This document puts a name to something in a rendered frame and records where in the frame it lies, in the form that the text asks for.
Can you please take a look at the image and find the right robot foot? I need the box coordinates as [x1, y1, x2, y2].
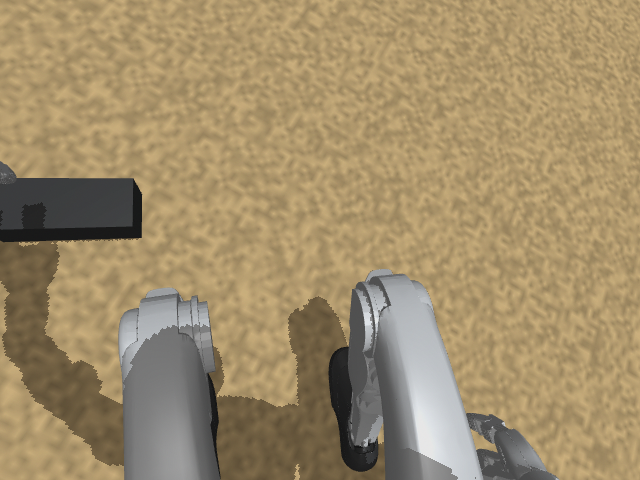
[329, 347, 378, 472]

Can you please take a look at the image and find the carton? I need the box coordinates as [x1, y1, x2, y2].
[0, 178, 142, 242]

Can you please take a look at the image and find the right robot hand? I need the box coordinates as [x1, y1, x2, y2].
[466, 413, 548, 480]

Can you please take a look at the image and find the left robot hand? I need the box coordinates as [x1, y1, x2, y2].
[0, 161, 17, 184]

